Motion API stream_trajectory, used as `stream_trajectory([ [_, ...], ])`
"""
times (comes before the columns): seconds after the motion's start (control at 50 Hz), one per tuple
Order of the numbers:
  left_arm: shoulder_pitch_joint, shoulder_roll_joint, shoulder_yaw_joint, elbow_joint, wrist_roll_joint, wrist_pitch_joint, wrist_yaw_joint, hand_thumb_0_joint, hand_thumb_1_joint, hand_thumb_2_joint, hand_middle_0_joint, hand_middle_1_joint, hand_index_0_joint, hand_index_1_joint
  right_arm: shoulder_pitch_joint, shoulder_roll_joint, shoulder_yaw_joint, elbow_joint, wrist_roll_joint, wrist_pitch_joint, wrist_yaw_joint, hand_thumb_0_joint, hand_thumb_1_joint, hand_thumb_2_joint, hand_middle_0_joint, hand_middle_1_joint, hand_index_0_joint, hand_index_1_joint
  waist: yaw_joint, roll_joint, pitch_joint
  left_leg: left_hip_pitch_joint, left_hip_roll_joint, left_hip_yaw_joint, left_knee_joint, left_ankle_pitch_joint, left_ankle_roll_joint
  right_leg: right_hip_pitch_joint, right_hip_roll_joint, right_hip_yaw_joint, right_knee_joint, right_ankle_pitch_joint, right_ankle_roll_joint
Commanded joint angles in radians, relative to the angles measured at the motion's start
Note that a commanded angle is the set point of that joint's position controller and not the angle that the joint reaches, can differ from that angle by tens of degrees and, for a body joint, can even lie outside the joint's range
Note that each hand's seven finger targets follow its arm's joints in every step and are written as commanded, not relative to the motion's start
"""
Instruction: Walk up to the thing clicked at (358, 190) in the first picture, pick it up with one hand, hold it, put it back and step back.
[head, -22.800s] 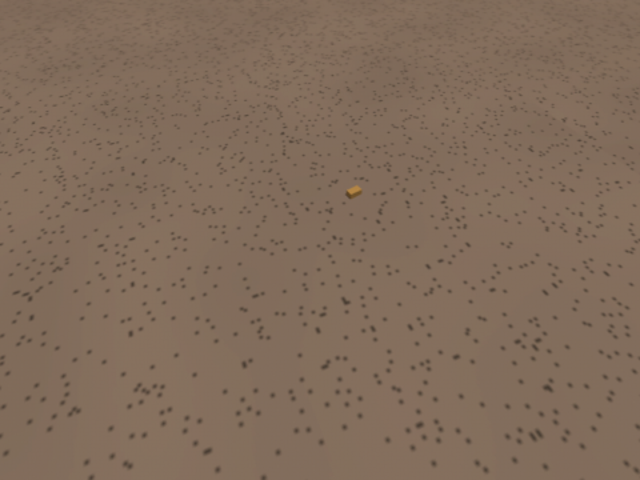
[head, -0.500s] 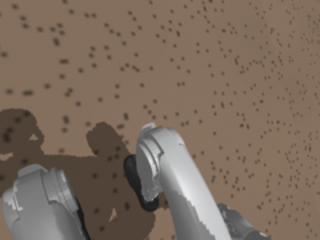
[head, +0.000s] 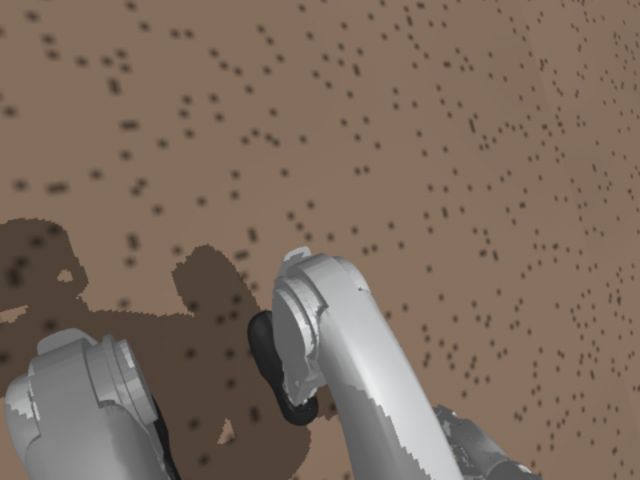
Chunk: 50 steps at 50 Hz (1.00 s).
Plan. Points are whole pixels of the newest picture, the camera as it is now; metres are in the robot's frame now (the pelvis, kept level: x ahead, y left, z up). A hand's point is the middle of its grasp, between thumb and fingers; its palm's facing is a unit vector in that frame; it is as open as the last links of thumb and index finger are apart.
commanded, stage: rise first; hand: left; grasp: from above
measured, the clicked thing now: out of the picture +0.54 +0.32 -0.31
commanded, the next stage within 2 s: approach in 1.20 s
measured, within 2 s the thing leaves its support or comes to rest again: neither
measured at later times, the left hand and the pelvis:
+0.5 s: hand out of the picture +0.50 +0.35 -0.20, palm faces -0.43 -0.13 -0.89, open 12.9 cm; pelvis +0.00 +0.00 +0.00, yaw +0 degrees
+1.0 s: hand out of the picture +0.50 +0.35 -0.19, palm faces -0.42 -0.13 -0.90, open 12.8 cm; pelvis +0.00 +0.00 +0.00, yaw +0 degrees
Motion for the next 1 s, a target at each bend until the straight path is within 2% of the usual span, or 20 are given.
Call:
stream_trajectory([
  [0.0, -0.302, 0.231, 0.006, -0.166, -0.010, 0.011, 0.023, 0.000, -0.287, 0.805, -0.351, -0.652, -0.319, -0.684, 0.221, -0.312, -0.101, 0.017, 0.001, 0.002, -0.011, 0.000, -0.883, -0.892, 0.201, 0.300, 0.200, 0.300, -0.032, 0.524, -0.683, 0.557, 0.022, 0.049, -0.263, 0.251, -0.016, 0.348, 0.028, -0.065, -0.181, 0.209, -0.079],
  [0.02, -0.282, 0.258, 0.032, -0.152, -0.014, 0.013, 0.020, 0.000, -0.262, 0.783, -0.345, -0.678, -0.325, -0.697, 0.237, -0.323, -0.107, 0.025, 0.001, 0.001, -0.011, 0.000, -0.881, -0.891, 0.201, 0.300, 0.200, 0.300, -0.036, 0.523, -0.666, 0.556, 0.022, 0.046, -0.262, 0.265, -0.018, 0.353, 0.025, -0.065, -0.181, 0.216, -0.078],
  [0.06, -0.282, 0.224, 0.007, -0.154, -0.017, 0.009, 0.011, 0.000, -0.290, 0.809, -0.339, -0.667, -0.310, -0.696, 0.229, -0.308, -0.097, 0.022, -0.001, 0.006, -0.009, 0.000, -0.883, -0.892, 0.201, 0.300, 0.200, 0.300, -0.039, 0.504, -0.695, 0.538, 0.021, 0.056, -0.253, 0.266, -0.014, 0.394, 0.031, -0.063, -0.183, 0.225, -0.077],
  [0.1, -0.288, 0.264, 0.035, -0.154, -0.018, 0.002, 0.012, 0.000, -0.279, 0.798, -0.336, -0.680, -0.313, -0.702, 0.248, -0.317, -0.101, 0.032, -0.004, 0.009, -0.013, 0.000, -0.881, -0.891, 0.201, 0.300, 0.200, 0.300, -0.048, 0.482, -0.677, 0.514, 0.021, 0.058, -0.243, 0.265, -0.010, 0.410, 0.028, -0.064, -0.193, 0.229, -0.074],
  [0.14, -0.301, 0.241, 0.016, -0.164, -0.014, -0.004, 0.003, 0.000, -0.292, 0.810, -0.330, -0.681, -0.305, -0.706, 0.235, -0.321, -0.100, 0.016, -0.003, 0.008, -0.014, 0.000, -0.883, -0.892, 0.201, 0.300, 0.200, 0.300, -0.044, 0.487, -0.660, 0.514, 0.017, 0.057, -0.240, 0.256, -0.013, 0.379, 0.025, -0.061, -0.193, 0.211, -0.082],
  [0.2, -0.299, 0.285, 0.042, -0.174, -0.010, -0.016, 0.006, 0.000, -0.285, 0.805, -0.335, -0.676, -0.309, -0.701, 0.245, -0.316, -0.097, 0.028, -0.006, 0.013, -0.016, 0.000, -0.880, -0.891, 0.201, 0.300, 0.200, 0.300, -0.039, 0.504, -0.685, 0.535, 0.021, 0.055, -0.249, 0.250, -0.015, 0.403, 0.028, -0.064, -0.191, 0.208, -0.077],
  [0.28, -0.319, 0.258, 0.022, -0.177, -0.006, -0.023, 0.012, 0.000, -0.311, 0.826, -0.313, -0.697, -0.287, -0.722, 0.238, -0.317, -0.097, 0.025, -0.008, 0.015, -0.016, 0.000, -0.882, -0.892, 0.201, 0.300, 0.200, 0.300, -0.046, 0.532, -0.695, 0.572, 0.024, 0.047, -0.250, 0.272, -0.018, 0.370, 0.028, -0.069, -0.183, 0.220, -0.078],
  [0.4, -0.293, 0.274, 0.036, -0.151, 0.002, -0.022, 0.027, 0.000, -0.307, 0.828, -0.322, -0.672, -0.291, -0.703, 0.232, -0.327, -0.100, 0.026, -0.009, 0.016, -0.017, 0.000, -0.879, -0.891, 0.201, 0.300, 0.200, 0.300, -0.038, 0.529, -0.665, 0.560, 0.022, 0.044, -0.253, 0.257, -0.019, 0.347, 0.026, -0.072, -0.181, 0.208, -0.080],
  [0.42, -0.302, 0.252, 0.015, -0.156, 0.000, -0.022, 0.027, 0.000, -0.315, 0.834, -0.319, -0.676, -0.287, -0.708, 0.221, -0.316, -0.094, 0.018, -0.009, 0.013, -0.015, 0.000, -0.880, -0.891, 0.201, 0.300, 0.200, 0.300, -0.035, 0.527, -0.659, 0.538, 0.021, 0.051, -0.254, 0.230, -0.016, 0.350, 0.030, -0.069, -0.183, 0.189, -0.081],
  [0.46, -0.287, 0.286, 0.043, -0.157, 0.003, -0.019, 0.039, 0.000, -0.307, 0.829, -0.316, -0.672, -0.287, -0.701, 0.235, -0.326, -0.100, 0.029, -0.009, 0.013, -0.017, 0.000, -0.878, -0.890, 0.201, 0.300, 0.200, 0.300, -0.032, 0.519, -0.686, 0.550, 0.022, 0.046, -0.258, 0.240, -0.016, 0.363, 0.028, -0.073, -0.182, 0.205, -0.077],
  [0.54, -0.297, 0.269, 0.037, -0.150, 0.001, -0.010, 0.038, 0.000, -0.291, 0.814, -0.334, -0.665, -0.304, -0.694, 0.234, -0.316, -0.101, 0.027, -0.006, 0.009, -0.013, 0.000, -0.880, -0.890, 0.201, 0.300, 0.200, 0.300, -0.037, 0.511, -0.682, 0.534, 0.021, 0.054, -0.254, 0.245, -0.011, 0.374, 0.029, -0.066, -0.184, 0.213, -0.075],
  [0.6, -0.297, 0.230, -0.006, -0.140, -0.004, -0.004, 0.029, 0.000, -0.308, 0.820, -0.312, -0.690, -0.286, -0.715, 0.223, -0.303, -0.094, 0.032, -0.003, 0.005, -0.011, 0.000, -0.881, -0.890, 0.201, 0.300, 0.200, 0.300, -0.035, 0.514, -0.694, 0.527, 0.021, 0.060, -0.252, 0.248, -0.009, 0.387, 0.034, -0.062, -0.184, 0.222, -0.073],
  [0.66, -0.263, 0.241, 0.011, -0.108, -0.010, 0.004, 0.026, 0.000, -0.303, 0.819, -0.317, -0.683, -0.290, -0.709, 0.231, -0.317, -0.101, 0.033, -0.002, 0.004, -0.012, 0.000, -0.880, -0.890, 0.201, 0.300, 0.200, 0.300, -0.039, 0.466, -0.653, 0.491, 0.019, 0.058, -0.247, 0.222, -0.007, 0.377, 0.032, -0.064, -0.193, 0.199, -0.074],
  [0.68, -0.276, 0.259, 0.021, -0.145, -0.004, 0.003, 0.025, 0.000, -0.290, 0.808, -0.333, -0.666, -0.305, -0.694, 0.244, -0.319, -0.102, 0.033, -0.002, 0.007, -0.014, 0.000, -0.879, -0.890, 0.201, 0.300, 0.200, 0.300, -0.034, 0.487, -0.680, 0.512, 0.019, 0.058, -0.255, 0.239, -0.011, 0.391, 0.031, -0.063, -0.189, 0.211, -0.075],
  [0.8, -0.301, 0.223, -0.003, -0.159, -0.007, -0.001, 0.029, 0.000, -0.298, 0.810, -0.319, -0.695, -0.296, -0.717, 0.221, -0.306, -0.100, 0.021, 0.001, 0.001, -0.013, 0.000, -0.882, -0.891, 0.201, 0.300, 0.200, 0.300, -0.029, 0.513, -0.679, 0.529, 0.019, 0.052, -0.260, 0.226, -0.015, 0.358, 0.030, -0.065, -0.178, 0.197, -0.080],
  [0.88, -0.307, 0.242, 0.012, -0.167, -0.006, 0.004, 0.035, 0.000, -0.289, 0.804, -0.335, -0.672, -0.308, -0.699, 0.221, -0.317, -0.104, 0.022, 0.001, -0.002, -0.015, 0.000, -0.882, -0.891, 0.201, 0.300, 0.200, 0.300, -0.026, 0.505, -0.697, 0.542, 0.019, 0.053, -0.252, 0.241, -0.016, 0.354, 0.029, -0.066, -0.179, 0.207, -0.080],
  [0.9, -0.301, 0.223, 0.007, -0.160, -0.004, 0.005, 0.031, 0.000, -0.295, 0.810, -0.334, -0.667, -0.305, -0.696, 0.230, -0.322, -0.105, 0.019, 0.000, -0.004, -0.014, 0.000, -0.883, -0.891, 0.201, 0.300, 0.200, 0.300, -0.040, 0.522, -0.669, 0.555, 0.017, 0.045, -0.255, 0.264, -0.022, 0.333, 0.023, -0.066, -0.175, 0.217, -0.083],
  [0.94, -0.299, 0.257, 0.037, -0.166, -0.004, 0.008, 0.034, 0.000, -0.291, 0.808, -0.335, -0.673, -0.307, -0.701, 0.232, -0.324, -0.109, 0.027, -0.001, -0.002, -0.015, 0.000, -0.884, -0.892, 0.201, 0.300, 0.200, 0.300, -0.027, 0.522, -0.682, 0.573, 0.019, 0.041, -0.258, 0.263, -0.021, 0.326, 0.024, -0.066, -0.175, 0.210, -0.084],
  [0.96, -0.313, 0.239, 0.022, -0.174, 0.000, 0.007, 0.032, 0.000, -0.284, 0.799, -0.334, -0.680, -0.309, -0.704, 0.230, -0.315, -0.107, 0.021, -0.003, 0.000, -0.012, 0.000, -0.882, -0.891, 0.201, 0.300, 0.200, 0.300, -0.028, 0.540, -0.692, 0.559, 0.019, 0.049, -0.259, 0.258, -0.022, 0.343, 0.025, -0.064, -0.175, 0.208, -0.085],
  [0.98, -0.299, 0.249, 0.039, -0.152, -0.002, 0.008, 0.031, 0.000, -0.285, 0.796, -0.330, -0.689, -0.308, -0.711, 0.235, -0.319, -0.110, 0.026, -0.005, 0.000, -0.012, 0.000, -0.884, -0.892, 0.201, 0.300, 0.200, 0.300, -0.036, 0.519, -0.663, 0.538, 0.017, 0.050, -0.257, 0.243, -0.019, 0.339, 0.024, -0.063, -0.180, 0.198, -0.085],
])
